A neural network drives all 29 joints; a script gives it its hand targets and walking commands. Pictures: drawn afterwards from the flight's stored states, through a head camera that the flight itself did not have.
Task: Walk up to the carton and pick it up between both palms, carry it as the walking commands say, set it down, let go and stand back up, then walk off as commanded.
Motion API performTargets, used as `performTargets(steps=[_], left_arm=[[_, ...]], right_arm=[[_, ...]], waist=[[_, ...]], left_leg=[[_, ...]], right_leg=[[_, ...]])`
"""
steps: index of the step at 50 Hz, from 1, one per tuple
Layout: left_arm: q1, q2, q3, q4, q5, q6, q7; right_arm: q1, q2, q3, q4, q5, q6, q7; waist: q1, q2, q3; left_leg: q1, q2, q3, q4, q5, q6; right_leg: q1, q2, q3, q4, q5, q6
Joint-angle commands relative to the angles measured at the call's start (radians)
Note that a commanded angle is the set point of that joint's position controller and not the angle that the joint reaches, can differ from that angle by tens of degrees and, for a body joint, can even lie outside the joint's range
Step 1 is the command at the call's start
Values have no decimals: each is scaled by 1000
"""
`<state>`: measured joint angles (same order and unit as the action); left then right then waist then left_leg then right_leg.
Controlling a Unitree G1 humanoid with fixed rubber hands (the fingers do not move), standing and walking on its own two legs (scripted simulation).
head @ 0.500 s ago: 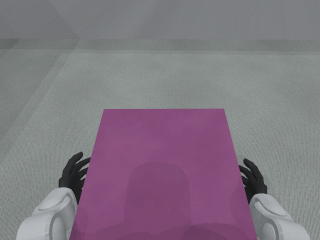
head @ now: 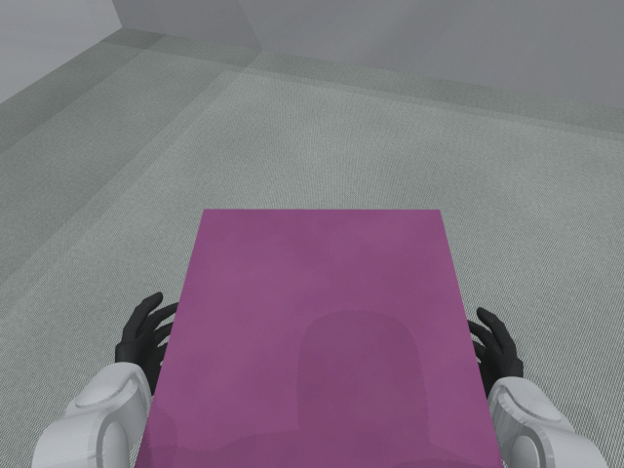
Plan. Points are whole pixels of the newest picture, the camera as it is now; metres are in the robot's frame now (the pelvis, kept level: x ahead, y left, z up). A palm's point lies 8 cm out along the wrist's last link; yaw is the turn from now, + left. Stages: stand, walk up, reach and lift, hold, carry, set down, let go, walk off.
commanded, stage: carry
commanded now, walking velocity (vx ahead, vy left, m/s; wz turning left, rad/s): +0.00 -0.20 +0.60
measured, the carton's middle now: (319, 362) +0.26 +0.00 +0.00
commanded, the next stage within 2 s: none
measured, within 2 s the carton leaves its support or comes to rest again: neither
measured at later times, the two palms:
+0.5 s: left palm out of the picture +0.12 +0.10 +0.07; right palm (560, 372) +0.24 -0.26 +0.05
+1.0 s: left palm out of the picture +0.05 -0.01 +0.07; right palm (595, 336) +0.28 -0.31 +0.05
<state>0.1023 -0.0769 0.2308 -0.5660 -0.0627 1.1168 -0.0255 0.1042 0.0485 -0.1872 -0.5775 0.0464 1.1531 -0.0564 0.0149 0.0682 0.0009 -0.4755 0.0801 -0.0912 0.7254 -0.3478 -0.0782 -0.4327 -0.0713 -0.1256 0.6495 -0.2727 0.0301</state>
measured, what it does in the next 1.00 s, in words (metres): steps to the right, turning left: left foot, then right foot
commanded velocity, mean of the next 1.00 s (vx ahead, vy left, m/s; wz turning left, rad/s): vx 0.00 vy -0.20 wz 0.60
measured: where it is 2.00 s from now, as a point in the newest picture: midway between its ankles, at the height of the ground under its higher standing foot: outside the picture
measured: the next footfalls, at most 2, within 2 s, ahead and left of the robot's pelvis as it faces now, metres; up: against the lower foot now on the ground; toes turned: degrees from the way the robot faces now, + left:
left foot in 0.22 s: +0.00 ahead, +0.06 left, +0.00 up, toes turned +15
right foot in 0.44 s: +0.07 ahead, -0.24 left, +0.00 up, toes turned +9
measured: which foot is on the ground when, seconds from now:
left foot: up 0.00-0.20, down 0.22-0.44, up 0.46-0.70, down 0.72-0.98, up 1.00-1.00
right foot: down 0.00-0.22, up 0.24-0.42, down 0.44-0.72, up 0.74-0.94, down 0.96-1.00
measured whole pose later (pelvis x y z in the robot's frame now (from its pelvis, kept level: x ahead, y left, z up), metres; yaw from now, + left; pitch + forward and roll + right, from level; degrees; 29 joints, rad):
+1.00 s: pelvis -0.02 -0.29 +0.00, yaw +35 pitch +4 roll -1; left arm 0.10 -0.10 0.24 -0.58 -0.06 1.12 -0.02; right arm 0.08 0.03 -0.18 -0.57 0.04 1.16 -0.05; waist 0.02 0.08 0.02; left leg -0.45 0.10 -0.10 0.73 -0.37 -0.09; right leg -0.42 -0.06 -0.13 0.64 -0.26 0.04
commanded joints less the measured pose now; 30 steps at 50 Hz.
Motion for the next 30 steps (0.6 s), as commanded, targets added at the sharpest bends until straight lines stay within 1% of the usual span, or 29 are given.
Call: performTargets(steps=[1, 2, 3, 4, 5, 7, 8, 9, 10, 11, 12, 13, 14, 15, 16, 17, 18, 19, 20, 21, 22, 23, 24, 25, 26, 27, 28, 29, 30], left_arm=[[-366, -696, -886, -209, -247, -24, -53], [-375, -699, -874, -227, -240, -22, -52], [-382, -692, -860, -241, -229, -24, -52], [-399, -693, -861, -247, -228, -28, -49], [-408, -705, -861, -263, -230, -30, -46], [-410, -707, -861, -265, -222, -26, -36], [-396, -701, -869, -256, -217, -21, -35], [-409, -696, -879, -248, -219, -10, -30], [-391, -680, -873, -230, -211, -4, -27], [-400, -680, -880, -215, -211, 8, -27], [-400, -662, -891, -219, -206, 22, -28], [-438, -678, -895, -226, -211, 17, -30], [-471, -713, -918, -242, -227, 15, -35], [-471, -752, -930, -235, -246, 11, -45], [-502, -759, -932, -244, -262, 6, -53], [-507, -754, -927, -231, -266, 6, -55], [-491, -762, -925, -232, -278, 1, -60], [-491, -767, -930, -232, -285, -1, -60], [-467, -770, -930, -219, -286, -4, -63], [-446, -764, -921, -212, -284, -5, -64], [-428, -753, -904, -197, -279, -4, -65], [-440, -725, -897, -217, -275, -15, -68], [-404, -709, -884, -215, -259, -18, -65], [-383, -713, -867, -209, -244, -18, -60], [-408, -726, -864, -229, -244, -23, -64], [-395, -719, -849, -216, -231, -24, -61], [-388, -732, -852, -209, -227, -22, -56], [-395, -724, -853, -220, -224, -19, -52], [-402, -719, -851, -222, -220, -18, -49]], right_arm=[[-503, 704, 851, -332, 267, -43, 111], [-507, 716, 849, -301, 273, -40, 123], [-534, 739, 874, -297, 291, -38, 131], [-527, 746, 876, -282, 293, -41, 132], [-512, 756, 873, -273, 300, -41, 137], [-515, 758, 864, -252, 305, -38, 137], [-519, 743, 863, -259, 302, -40, 138], [-479, 732, 843, -224, 289, -31, 135], [-463, 720, 837, -199, 281, -24, 133], [-469, 704, 826, -205, 272, -24, 134], [-413, 666, 779, -170, 252, -27, 133], [-419, 665, 793, -196, 262, -28, 132], [-439, 689, 787, -193, 256, -28, 136], [-497, 708, 802, -247, 261, -39, 134], [-495, 733, 802, -223, 254, -40, 136], [-481, 733, 795, -207, 247, -38, 137], [-487, 751, 813, -227, 256, -43, 135], [-486, 747, 813, -249, 253, -46, 132], [-483, 738, 818, -270, 251, -51, 128], [-486, 724, 823, -283, 247, -55, 122], [-464, 713, 827, -280, 243, -51, 119], [-479, 717, 833, -291, 245, -53, 116], [-519, 707, 845, -301, 257, -45, 121], [-519, 716, 848, -284, 269, -47, 131], [-552, 740, 860, -288, 281, -53, 139], [-550, 754, 879, -276, 293, -49, 142], [-532, 750, 867, -275, 294, -50, 145], [-541, 739, 863, -274, 296, -51, 146], [-533, 741, 863, -254, 291, -44, 143]], waist=[[-4, -405, -421], [-3, -326, -390], [-6, -318, -360], [-8, -293, -358], [-10, -291, -354], [-4, -292, -373], [-8, -259, -392], [-22, -241, -384], [-33, -210, -371], [-41, -74, -343], [-46, 260, -306], [-48, 232, -284], [-39, 210, -304], [-34, 152, -292], [-32, 148, -265], [-32, 136, -247], [-32, 141, -279], [-35, 131, -279], [-28, 132, -306], [-12, 120, -327], [-15, 4, -360], [-9, -283, -364], [1, -431, -392], [2, -327, -360], [0, -280, -328], [-1, -280, -334], [0, -239, -345], [0, -229, -360], [-2, -279, -358]], left_leg=[[-156, -70, 159, 349, -308, 19], [-131, -55, 137, 415, -272, 29], [-120, -46, 152, 429, -212, 35], [-109, -23, 147, 390, -153, 38], [-66, -23, 168, 304, -111, 39], [2, -43, 200, 155, -120, 54], [44, -49, 212, 77, -84, 71], [102, -42, 219, -72, -27, 93], [201, -24, 183, -243, 49, 122], [346, 85, -9, -273, 219, 162], [388, 356, -449, -323, 522, 294], [409, 402, -467, -329, 718, 350], [358, 397, -376, -304, 645, 324], [318, 369, -303, -303, 549, 286], [245, 323, -237, -300, 463, 238], [194, 269, -190, -303, 442, 204], [166, 235, -148, -291, 408, 178], [148, 210, -135, -288, 378, 162], [142, 191, -123, -265, 353, 148], [98, 149, -81, -217, 288, 118], [38, 51, 10, -105, 201, 93], [-164, -92, 124, 110, -88, 45], [-167, -89, 183, 372, -283, 12], [-142, -57, 131, 458, -262, 26], [-143, -48, 122, 501, -209, 27], [-138, -30, 135, 464, -149, 30], [-106, -26, 153, 428, -122, 33], [-77, -42, 176, 354, -132, 31], [-32, -45, 190, 255, -130, 40]], right_leg=[[361, -376, 344, -267, 268, -191], [289, -336, 271, -258, 253, -199], [245, -301, 188, -247, 252, -189], [261, -263, 123, -216, 276, -187], [258, -230, 49, -172, 322, -174], [267, -232, 44, -140, 283, -190], [269, -234, 41, -118, 275, -190], [243, -224, 15, -69, 233, -180], [177, -213, 7, -13, 179, -144], [-24, -179, -15, 133, 83, -71], [-260, -28, -40, 277, -216, 26], [-312, -34, 90, 464, -366, 44], [-279, -73, 154, 506, -317, 47], [-259, -85, 167, 497, -276, 42], [-205, -84, 144, 421, -218, 35], [-142, -62, 110, 343, -180, 29], [-57, -36, 78, 237, -152, 30], [-1, -3, 45, 158, -145, 30], [70, 28, 12, 43, -136, 30], [183, 30, -11, -129, -95, 19], [308, -2, 4, -229, -56, 4], [416, -245, 313, -366, 36, -78], [316, -392, 393, -334, 96, -186], [247, -355, 328, -326, 71, -192], [225, -315, 254, -306, 143, -193], [254, -283, 183, -276, 188, -183], [271, -263, 121, -225, 295, -188], [284, -238, 81, -200, 313, -182], [284, -228, 49, -171, 301, -177]])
